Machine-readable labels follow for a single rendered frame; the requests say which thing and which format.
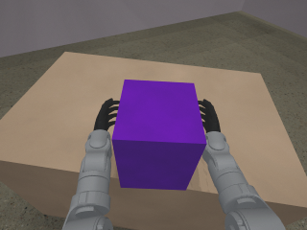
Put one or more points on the robot left forearm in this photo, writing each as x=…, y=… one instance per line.
x=91, y=198

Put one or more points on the robot right hand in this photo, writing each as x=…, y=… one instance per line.
x=211, y=121

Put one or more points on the pedestal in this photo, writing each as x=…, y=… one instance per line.
x=43, y=136

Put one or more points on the robot left upper arm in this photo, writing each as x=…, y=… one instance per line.
x=92, y=223

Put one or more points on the robot left hand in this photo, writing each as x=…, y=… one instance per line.
x=103, y=117

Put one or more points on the robot right forearm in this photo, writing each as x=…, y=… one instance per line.
x=232, y=187

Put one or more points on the robot right upper arm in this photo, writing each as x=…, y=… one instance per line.
x=252, y=219

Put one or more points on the carton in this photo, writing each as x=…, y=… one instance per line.
x=158, y=137

